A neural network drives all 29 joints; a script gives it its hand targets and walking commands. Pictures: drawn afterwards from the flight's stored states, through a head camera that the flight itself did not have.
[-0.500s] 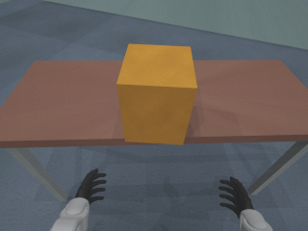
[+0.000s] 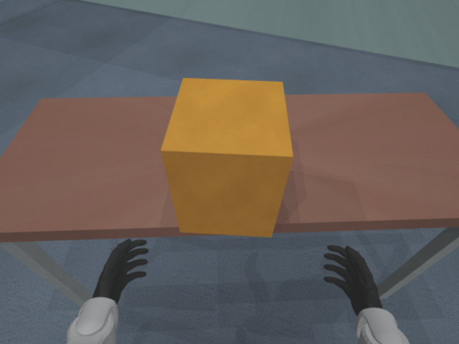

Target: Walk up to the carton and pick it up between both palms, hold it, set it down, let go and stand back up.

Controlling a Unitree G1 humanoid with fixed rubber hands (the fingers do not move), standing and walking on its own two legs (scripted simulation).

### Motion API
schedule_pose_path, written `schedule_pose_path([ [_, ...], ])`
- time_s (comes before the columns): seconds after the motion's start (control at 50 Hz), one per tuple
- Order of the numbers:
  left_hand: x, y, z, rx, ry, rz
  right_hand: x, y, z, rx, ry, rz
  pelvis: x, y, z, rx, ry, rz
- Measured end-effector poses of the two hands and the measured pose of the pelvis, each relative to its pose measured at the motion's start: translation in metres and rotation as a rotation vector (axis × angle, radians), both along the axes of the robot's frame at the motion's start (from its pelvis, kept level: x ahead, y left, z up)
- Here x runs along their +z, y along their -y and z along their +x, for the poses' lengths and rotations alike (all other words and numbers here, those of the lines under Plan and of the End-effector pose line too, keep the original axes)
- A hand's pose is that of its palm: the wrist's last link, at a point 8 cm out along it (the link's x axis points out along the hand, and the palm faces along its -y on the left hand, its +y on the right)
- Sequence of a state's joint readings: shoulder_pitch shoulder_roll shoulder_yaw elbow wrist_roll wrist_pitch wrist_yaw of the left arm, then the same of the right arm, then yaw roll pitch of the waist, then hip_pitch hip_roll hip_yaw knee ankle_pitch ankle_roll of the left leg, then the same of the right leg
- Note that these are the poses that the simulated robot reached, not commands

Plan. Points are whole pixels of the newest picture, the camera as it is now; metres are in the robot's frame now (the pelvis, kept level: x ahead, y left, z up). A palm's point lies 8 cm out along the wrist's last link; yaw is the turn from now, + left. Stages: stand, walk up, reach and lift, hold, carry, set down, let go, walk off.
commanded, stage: reach and lift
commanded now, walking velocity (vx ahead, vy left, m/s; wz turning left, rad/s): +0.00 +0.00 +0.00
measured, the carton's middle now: (229, 160) +0.45 +0.04 +0.05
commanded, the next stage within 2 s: none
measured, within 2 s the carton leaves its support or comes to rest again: neither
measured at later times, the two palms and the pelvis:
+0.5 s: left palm (109, 257) +0.23 +0.22 +0.04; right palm (354, 263) +0.25 -0.18 +0.04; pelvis +0.00 -0.01 +0.00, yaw +0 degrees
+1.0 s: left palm (107, 198) +0.31 +0.23 +0.11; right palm (357, 205) +0.33 -0.18 +0.09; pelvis -0.01 +0.00 +0.00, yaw +0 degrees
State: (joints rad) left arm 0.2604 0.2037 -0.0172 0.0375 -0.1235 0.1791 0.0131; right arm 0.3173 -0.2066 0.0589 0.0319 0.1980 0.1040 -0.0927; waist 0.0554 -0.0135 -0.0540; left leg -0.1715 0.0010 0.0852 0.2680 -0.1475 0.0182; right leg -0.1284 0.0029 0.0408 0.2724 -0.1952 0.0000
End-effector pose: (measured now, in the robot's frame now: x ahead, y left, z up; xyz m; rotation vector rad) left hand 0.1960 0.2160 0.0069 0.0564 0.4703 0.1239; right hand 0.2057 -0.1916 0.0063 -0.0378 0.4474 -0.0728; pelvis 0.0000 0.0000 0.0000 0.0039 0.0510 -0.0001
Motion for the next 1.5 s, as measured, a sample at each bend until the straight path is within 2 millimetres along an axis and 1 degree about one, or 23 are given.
schedule_pose_path([
  [0.16,0.014,0.002,0.015,-0.014,0.096,-0.006,0.013,-0.003,0.019,0.003,0.092,0.016,0.000,0.007,0.007,0.006,0.011,0.002],
  [0.34,0.031,0.000,0.033,-0.023,0.191,-0.015,0.031,-0.011,0.039,0.001,0.188,0.026,-0.001,0.011,0.006,0.011,0.032,0.003],
  [0.46,0.034,-0.003,0.037,-0.025,0.188,-0.020,0.031,-0.014,0.043,-0.009,0.182,0.022,0.000,0.011,0.004,0.008,0.042,0.001],
  [0.54,0.040,-0.004,0.042,-0.022,0.196,-0.022,0.036,-0.013,0.048,-0.014,0.187,0.017,0.000,0.010,0.001,0.007,0.040,0.002],
  [0.64,0.052,-0.005,0.060,-0.025,0.207,-0.023,0.046,-0.010,0.065,-0.023,0.196,0.000,-0.001,0.008,-0.004,0.005,0.031,0.002],
  [0.74,0.066,-0.006,0.079,-0.028,0.212,-0.023,0.057,-0.013,0.084,-0.023,0.201,-0.001,0.000,0.005,-0.006,0.001,0.030,0.002],
  [0.84,0.080,-0.009,0.093,-0.026,0.210,-0.027,0.070,-0.014,0.100,-0.027,0.211,-0.004,0.001,0.003,-0.006,-0.002,0.036,0.001],
  [1.02,0.101,-0.012,0.113,-0.017,0.202,-0.034,0.089,-0.010,0.122,-0.044,0.203,-0.012,0.002,0.002,-0.010,-0.003,0.042,-0.001],
  [1.24,0.129,-0.009,0.145,-0.005,0.189,-0.036,0.113,-0.011,0.150,-0.048,0.193,-0.010,0.002,0.005,-0.019,0.006,0.023,-0.001],
  [1.5,0.158,-0.008,0.180,0.006,0.183,-0.030,0.143,-0.012,0.181,-0.050,0.184,-0.010,0.002,0.009,-0.020,0.016,-0.010,-0.002],
])
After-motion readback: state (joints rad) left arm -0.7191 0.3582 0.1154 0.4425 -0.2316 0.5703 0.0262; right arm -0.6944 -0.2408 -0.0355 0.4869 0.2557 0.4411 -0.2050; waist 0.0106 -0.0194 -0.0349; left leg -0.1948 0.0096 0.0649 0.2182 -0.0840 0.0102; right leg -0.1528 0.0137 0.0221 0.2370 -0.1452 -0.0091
